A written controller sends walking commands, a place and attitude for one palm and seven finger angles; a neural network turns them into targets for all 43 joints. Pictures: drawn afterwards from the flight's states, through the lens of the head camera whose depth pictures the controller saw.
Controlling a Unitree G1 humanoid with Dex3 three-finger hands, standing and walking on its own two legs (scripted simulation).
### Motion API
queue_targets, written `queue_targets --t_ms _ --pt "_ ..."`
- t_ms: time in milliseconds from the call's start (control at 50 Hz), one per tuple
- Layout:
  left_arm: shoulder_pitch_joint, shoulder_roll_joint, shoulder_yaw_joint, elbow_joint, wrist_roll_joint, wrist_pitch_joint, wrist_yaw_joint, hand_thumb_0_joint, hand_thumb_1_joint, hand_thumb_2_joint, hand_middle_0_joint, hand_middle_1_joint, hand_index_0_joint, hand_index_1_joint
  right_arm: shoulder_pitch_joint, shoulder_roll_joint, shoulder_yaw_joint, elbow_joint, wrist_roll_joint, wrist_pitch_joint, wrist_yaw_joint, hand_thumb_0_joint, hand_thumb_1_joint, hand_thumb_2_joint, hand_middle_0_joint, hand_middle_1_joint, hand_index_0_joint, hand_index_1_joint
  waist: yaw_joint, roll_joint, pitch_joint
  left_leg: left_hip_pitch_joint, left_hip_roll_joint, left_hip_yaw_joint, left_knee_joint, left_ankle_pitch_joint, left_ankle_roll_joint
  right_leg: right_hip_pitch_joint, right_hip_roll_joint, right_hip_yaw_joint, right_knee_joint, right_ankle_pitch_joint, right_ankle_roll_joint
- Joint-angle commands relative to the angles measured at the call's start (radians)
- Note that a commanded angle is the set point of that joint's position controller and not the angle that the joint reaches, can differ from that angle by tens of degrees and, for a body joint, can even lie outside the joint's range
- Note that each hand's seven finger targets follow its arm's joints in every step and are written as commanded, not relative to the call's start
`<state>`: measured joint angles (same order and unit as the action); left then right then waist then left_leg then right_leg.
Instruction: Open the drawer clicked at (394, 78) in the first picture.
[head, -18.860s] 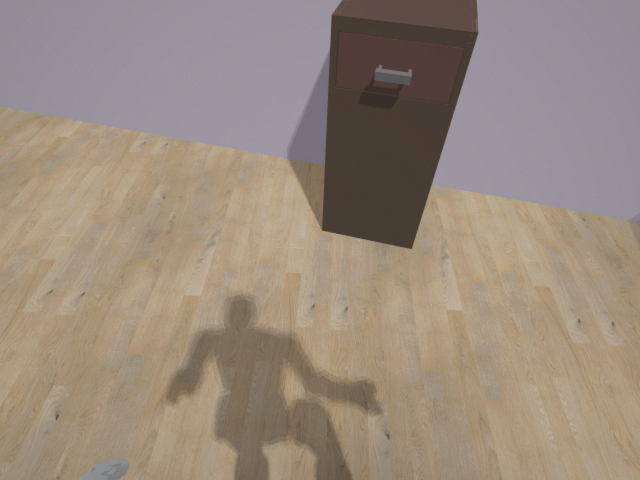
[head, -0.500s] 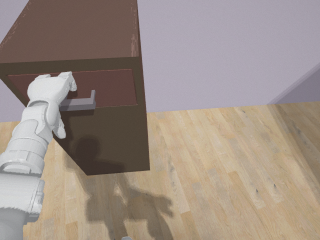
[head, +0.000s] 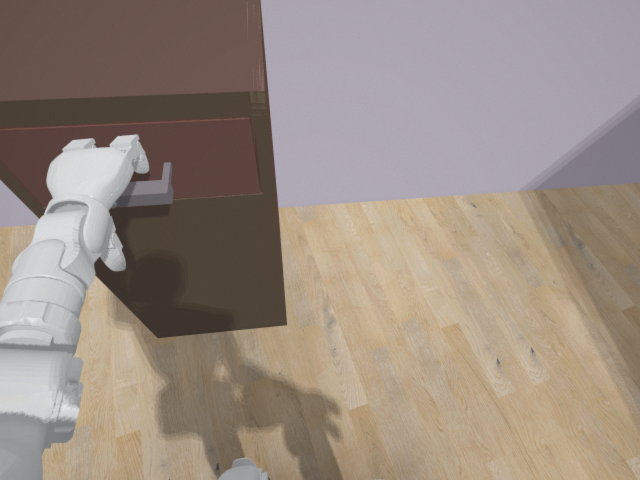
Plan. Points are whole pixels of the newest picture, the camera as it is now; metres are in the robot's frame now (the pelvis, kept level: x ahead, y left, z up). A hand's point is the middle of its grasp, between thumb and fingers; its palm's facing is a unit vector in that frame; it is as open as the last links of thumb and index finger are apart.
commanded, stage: lower the fingers behind the handle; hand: left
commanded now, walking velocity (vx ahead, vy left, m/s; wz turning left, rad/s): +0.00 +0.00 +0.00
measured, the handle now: (135, 182) +0.53 +0.25 +0.01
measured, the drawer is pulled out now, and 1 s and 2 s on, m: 0.00 0.00 0.00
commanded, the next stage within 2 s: lift the fingers back up to retry in 1.10 s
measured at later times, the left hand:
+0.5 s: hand (129, 207) +0.47 +0.25 +0.02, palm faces -0.06 -0.03 -1.00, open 13.8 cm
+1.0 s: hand (130, 210) +0.47 +0.25 +0.02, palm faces -0.04 -0.03 -1.00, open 13.8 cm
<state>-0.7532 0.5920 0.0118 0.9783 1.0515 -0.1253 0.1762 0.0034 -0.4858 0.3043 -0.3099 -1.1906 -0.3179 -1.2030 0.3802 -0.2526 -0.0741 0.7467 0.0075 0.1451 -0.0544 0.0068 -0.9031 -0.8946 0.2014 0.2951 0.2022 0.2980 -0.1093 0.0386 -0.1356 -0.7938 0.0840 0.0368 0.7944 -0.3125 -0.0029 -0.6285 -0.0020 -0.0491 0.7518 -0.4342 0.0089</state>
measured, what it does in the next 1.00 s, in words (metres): stands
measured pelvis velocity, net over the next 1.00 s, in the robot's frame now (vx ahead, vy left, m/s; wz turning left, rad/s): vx -0.02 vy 0.00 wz -0.03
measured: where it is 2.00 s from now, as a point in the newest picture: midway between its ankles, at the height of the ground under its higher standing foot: outside the picture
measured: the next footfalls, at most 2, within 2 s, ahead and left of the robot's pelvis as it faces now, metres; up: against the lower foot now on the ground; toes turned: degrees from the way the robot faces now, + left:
none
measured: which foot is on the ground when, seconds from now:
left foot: down 0.00-1.00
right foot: down 0.00-1.00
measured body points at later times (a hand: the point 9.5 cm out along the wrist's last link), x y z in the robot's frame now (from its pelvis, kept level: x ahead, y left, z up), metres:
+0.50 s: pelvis -0.01 +0.00 -0.01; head +0.09 +0.00 +0.43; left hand +0.47 +0.25 +0.08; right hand +0.00 -0.27 -0.14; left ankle +0.03 +0.12 -0.70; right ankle -0.05 -0.13 -0.70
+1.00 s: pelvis -0.02 +0.00 -0.02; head +0.08 +0.01 +0.42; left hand +0.47 +0.25 +0.07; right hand -0.01 -0.28 -0.14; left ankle +0.03 +0.12 -0.70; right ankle -0.05 -0.13 -0.70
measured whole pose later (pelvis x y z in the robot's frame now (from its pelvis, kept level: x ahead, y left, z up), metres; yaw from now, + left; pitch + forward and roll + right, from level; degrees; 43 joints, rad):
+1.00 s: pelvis -0.02 +0.00 -0.02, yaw -2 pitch +21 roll -2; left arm -0.82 0.58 0.03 1.08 1.10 -0.08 0.30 0.00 -0.49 0.30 -0.24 -1.24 -0.31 -1.21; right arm 0.35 -0.26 -0.04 0.68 0.02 0.16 -0.04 0.01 -0.90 -0.89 0.20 0.29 0.20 0.30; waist -0.14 0.05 -0.16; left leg -0.94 0.10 0.05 0.91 -0.33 0.00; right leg -0.79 0.01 -0.03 0.88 -0.46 0.01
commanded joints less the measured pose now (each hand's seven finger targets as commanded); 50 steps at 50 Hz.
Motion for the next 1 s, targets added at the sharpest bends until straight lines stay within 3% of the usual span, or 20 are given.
queue_targets --t_ms 0,40,60,120,180,200,280,340,400,420,540,560,640,680,840,900,940,980 --pt "-0.381 0.227 0.077 -0.16 -0.004 -0.039 0.069 0.0 -0.5 0.3 -0.3 -1.2 -0.3 -1.2 0.108 -0.161 -0.055 -0.051 -0.01 -0.019 -0.008 0.0 -0.9 -0.9 0.2 0.3 0.2 0.3 -0.006 0.104 -0.323 0.434 -0.075 -0.021 -0.013 0.359 0.045 -0.08 0.082 -0.005 -0.07 0.338 -0.042" --pt "-0.352 0.248 0.098 -0.094 0.008 -0.015 0.092 0.0 -0.5 0.3 -0.3 -1.2 -0.3 -1.2 0.104 -0.166 -0.048 -0.06 -0.006 -0.012 0.001 0.0 -0.9 -0.9 0.2 0.3 0.2 0.3 0.0 0.066 -0.315 0.379 -0.075 -0.014 -0.013 0.344 0.045 -0.071 0.08 -0.006 -0.059 0.342 -0.037" --pt "-0.354 0.23 0.079 -0.073 0.007 0.005 0.1 0.0 -0.5 0.3 -0.3 -1.2 -0.3 -1.2 0.103 -0.168 -0.047 -0.064 -0.008 -0.012 0.005 0.0 -0.9 -0.9 0.2 0.3 0.2 0.3 -0.001 0.072 -0.299 0.358 -0.077 -0.007 -0.013 0.322 0.044 -0.073 0.08 -0.006 -0.059 0.331 -0.039" --pt "-0.378 0.321 0.144 -0.076 0.027 0.032 0.123 0.0 -0.5 0.3 -0.3 -1.2 -0.3 -1.2 0.107 -0.179 -0.043 -0.074 -0.011 -0.008 0.006 0.0 -0.9 -0.9 0.2 0.3 0.2 0.3 0.016 0.033 -0.381 0.324 -0.078 0.0 -0.002 0.332 0.048 -0.01 0.076 0.004 -0.04 0.375 -0.036" --pt "-0.435 0.311 0.13 -0.154 0.041 0.022 0.137 0.0 -0.5 0.3 -0.3 -1.2 -0.3 -1.2 0.109 -0.173 -0.052 -0.084 -0.013 -0.013 0.004 0.0 -0.9 -0.9 0.2 0.3 0.2 0.3 0.004 0.08 -0.474 0.37 -0.077 0.0 0.024 0.374 0.048 -0.013 0.077 0.012 -0.023 0.419 -0.031" --pt "-0.403 0.306 0.135 -0.134 0.04 0.029 0.142 0.0 -0.5 0.3 -0.3 -1.2 -0.3 -1.2 0.11 -0.173 -0.055 -0.077 -0.016 -0.012 0.005 0.0 -0.9 -0.9 0.2 0.3 0.2 0.3 0.007 0.09 -0.479 0.384 -0.076 0.002 0.03 0.389 0.046 -0.018 0.078 0.01 -0.02 0.422 -0.032" --pt "-0.345 0.264 0.113 -0.065 0.03 0.06 0.137 0.0 -0.5 0.3 -0.3 -1.2 -0.3 -1.2 0.106 -0.171 -0.049 -0.081 -0.01 -0.008 0.007 0.0 -0.9 -0.9 0.2 0.3 0.2 0.3 0.0 0.017 -0.407 0.331 -0.075 0.006 0.022 0.341 0.049 -0.025 0.078 0.007 -0.033 0.4 -0.026" --pt "-0.377 0.283 0.111 -0.059 0.037 0.063 0.133 0.0 -0.5 0.3 -0.3 -1.2 -0.3 -1.2 0.106 -0.173 -0.044 -0.083 -0.006 -0.007 0.004 0.0 -0.9 -0.9 0.2 0.3 0.2 0.3 -0.003 0.031 -0.395 0.312 -0.076 0.007 0.019 0.316 0.051 -0.03 0.076 0.012 -0.031 0.383 -0.026" --pt "-0.323 0.258 0.101 -0.039 0.036 0.068 0.124 0.0 -0.5 0.3 -0.3 -1.2 -0.3 -1.2 0.107 -0.17 -0.044 -0.086 -0.009 -0.006 0.006 0.0 -0.9 -0.9 0.2 0.3 0.2 0.3 0.007 0.038 -0.383 0.314 -0.076 0.009 0.024 0.322 0.05 -0.037 0.078 0.007 -0.026 0.382 -0.031" --pt "-0.322 0.259 0.107 -0.035 0.035 0.065 0.12 0.0 -0.5 0.3 -0.3 -1.2 -0.3 -1.2 0.107 -0.169 -0.044 -0.086 -0.01 -0.004 0.005 0.0 -0.9 -0.9 0.2 0.3 0.2 0.3 0.004 0.014 -0.38 0.306 -0.075 0.008 0.027 0.326 0.052 -0.031 0.077 0.01 -0.025 0.39 -0.03" --pt "-0.307 0.217 0.074 -0.025 0.035 0.049 0.116 0.0 -0.5 0.3 -0.3 -1.2 -0.3 -1.2 0.108 -0.166 -0.045 -0.097 -0.007 -0.006 0.006 0.0 -0.9 -0.9 0.2 0.3 0.2 0.3 -0.006 0.007 -0.351 0.279 -0.074 0.011 0.035 0.286 0.052 -0.065 0.075 0.012 -0.019 0.362 -0.027" --pt "-0.282 0.229 0.088 -0.018 0.029 0.049 0.117 0.0 -0.5 0.3 -0.3 -1.2 -0.3 -1.2 0.107 -0.169 -0.045 -0.097 -0.008 -0.007 0.006 0.0 -0.9 -0.9 0.2 0.3 0.2 0.3 0.003 0.003 -0.348 0.268 -0.076 0.011 0.036 0.273 0.053 -0.062 0.076 0.011 -0.018 0.351 -0.029" --pt "-0.293 0.241 0.085 0.001 0.035 0.048 0.123 0.0 -0.5 0.3 -0.3 -1.2 -0.3 -1.2 0.111 -0.17 -0.04 -0.099 -0.004 -0.007 0.003 0.0 -0.9 -0.9 0.2 0.3 0.2 0.3 -0.005 -0.011 -0.349 0.23 -0.079 0.014 0.047 0.251 0.055 -0.066 0.072 0.018 -0.009 0.352 -0.025" --pt "-0.297 0.25 0.083 0.026 0.034 0.056 0.124 0.0 -0.5 0.3 -0.3 -1.2 -0.3 -1.2 0.108 -0.175 -0.035 -0.1 -0.001 -0.007 0.004 0.0 -0.9 -0.9 0.2 0.3 0.2 0.3 -0.011 -0.019 -0.314 0.201 -0.08 0.014 0.05 0.212 0.055 -0.089 0.071 0.018 -0.012 0.314 -0.024" --pt "-0.336 0.314 0.11 0.027 0.036 0.079 0.123 0.0 -0.5 0.3 -0.3 -1.2 -0.3 -1.2 0.113 -0.179 -0.029 -0.109 0.002 -0.003 -0.002 0.0 -0.9 -0.9 0.2 0.3 0.2 0.3 -0.004 0.003 -0.358 0.199 -0.082 0.013 0.056 0.206 0.056 -0.078 0.072 0.022 -0.001 0.306 -0.023" --pt "-0.346 0.273 0.076 0.03 0.033 0.085 0.116 0.0 -0.5 0.3 -0.3 -1.2 -0.3 -1.2 0.111 -0.177 -0.028 -0.113 0.001 -0.004 -0.003 0.0 -0.9 -0.9 0.2 0.3 0.2 0.3 -0.016 0.008 -0.337 0.203 -0.08 0.011 0.055 0.193 0.055 -0.1 0.073 0.017 -0.007 0.286 -0.023" --pt "-0.335 0.305 0.102 0.027 0.036 0.08 0.114 0.0 -0.5 0.3 -0.3 -1.2 -0.3 -1.2 0.11 -0.178 -0.027 -0.116 0.003 -0.002 -0.004 0.0 -0.9 -0.9 0.2 0.3 0.2 0.3 -0.004 0.004 -0.363 0.212 -0.079 0.01 0.054 0.203 0.055 -0.09 0.074 0.019 -0.002 0.287 -0.023" --pt "-0.323 0.297 0.097 0.027 0.031 0.08 0.111 0.0 -0.5 0.3 -0.3 -1.2 -0.3 -1.2 0.106 -0.176 -0.025 -0.119 0.002 -0.002 -0.006 0.0 -0.9 -0.9 0.2 0.3 0.2 0.3 -0.002 0.003 -0.352 0.199 -0.081 0.012 0.055 0.194 0.055 -0.085 0.074 0.02 -0.004 0.288 -0.023"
